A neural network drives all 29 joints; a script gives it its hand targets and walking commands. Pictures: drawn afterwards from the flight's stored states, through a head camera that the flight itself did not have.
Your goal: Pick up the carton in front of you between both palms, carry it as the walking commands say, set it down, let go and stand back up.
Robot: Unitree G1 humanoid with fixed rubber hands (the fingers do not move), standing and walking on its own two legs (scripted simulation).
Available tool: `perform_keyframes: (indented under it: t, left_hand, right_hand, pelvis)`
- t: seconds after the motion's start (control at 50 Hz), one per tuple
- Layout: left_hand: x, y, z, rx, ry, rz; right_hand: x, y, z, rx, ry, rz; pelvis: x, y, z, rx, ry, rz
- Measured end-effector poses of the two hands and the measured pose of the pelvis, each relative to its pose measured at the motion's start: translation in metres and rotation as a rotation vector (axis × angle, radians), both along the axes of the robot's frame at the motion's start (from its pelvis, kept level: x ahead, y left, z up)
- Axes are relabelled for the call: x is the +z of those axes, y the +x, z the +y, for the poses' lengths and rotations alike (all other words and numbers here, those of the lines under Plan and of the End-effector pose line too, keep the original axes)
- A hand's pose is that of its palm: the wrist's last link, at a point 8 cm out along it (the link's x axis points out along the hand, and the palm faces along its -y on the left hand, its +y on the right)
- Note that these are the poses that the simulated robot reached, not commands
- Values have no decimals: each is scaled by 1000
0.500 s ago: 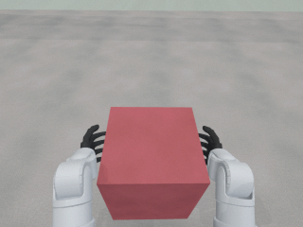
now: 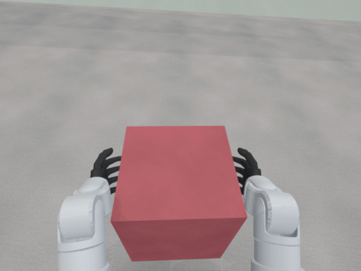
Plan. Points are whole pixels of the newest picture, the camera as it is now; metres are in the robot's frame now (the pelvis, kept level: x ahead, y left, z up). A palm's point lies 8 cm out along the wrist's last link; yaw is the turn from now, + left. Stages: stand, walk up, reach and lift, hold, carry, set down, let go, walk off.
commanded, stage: carry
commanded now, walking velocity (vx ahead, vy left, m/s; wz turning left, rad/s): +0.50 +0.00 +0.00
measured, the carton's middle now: (176, 196) +0.28 +0.00 +0.03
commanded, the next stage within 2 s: none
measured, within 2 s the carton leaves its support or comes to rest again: neither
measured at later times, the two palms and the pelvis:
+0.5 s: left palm (125, 91) +0.56 +0.14 +0.11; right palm (227, 94) +0.57 -0.16 +0.10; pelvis +0.29 -0.02 +0.01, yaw +2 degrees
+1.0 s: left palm (123, 72) +0.67 +0.16 +0.11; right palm (215, 73) +0.68 -0.13 +0.11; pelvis +0.41 +0.00 +0.02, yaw +2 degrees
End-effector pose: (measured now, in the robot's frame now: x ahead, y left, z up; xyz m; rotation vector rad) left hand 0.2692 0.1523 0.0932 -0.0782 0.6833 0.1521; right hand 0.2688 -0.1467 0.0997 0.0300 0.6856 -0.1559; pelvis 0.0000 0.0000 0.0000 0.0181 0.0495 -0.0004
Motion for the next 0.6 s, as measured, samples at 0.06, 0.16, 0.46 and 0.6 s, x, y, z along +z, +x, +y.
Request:
perform_keyframes:
  t: [0.06, 0.16, 0.46, 0.6]
  left_hand:
    - [-11, 32, 6, -9, -9, 82]
    - [-4, 86, 11, -33, -2, 97]
    - [20, 274, -5, 36, 24, -51]
    - [7, 325, -13, 41, 49, 66]
  right_hand:
    - [-10, 29, 6, -16, -2, 82]
    - [-3, 77, 11, -30, -6, 98]
    - [12, 284, -5, 34, 30, -51]
    - [-11, 335, -13, 26, 71, 67]
  pelvis:
    - [11, 29, 10, -16, -17, 8]
    - [28, 82, 18, -13, -41, 20]
    - [7, 278, -13, 28, -27, -12]
    - [18, 321, -20, 48, -19, 2]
